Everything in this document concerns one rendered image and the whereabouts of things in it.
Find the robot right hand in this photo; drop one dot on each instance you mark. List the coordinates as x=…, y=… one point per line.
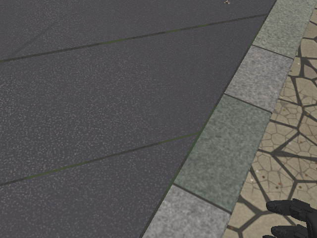
x=297, y=209

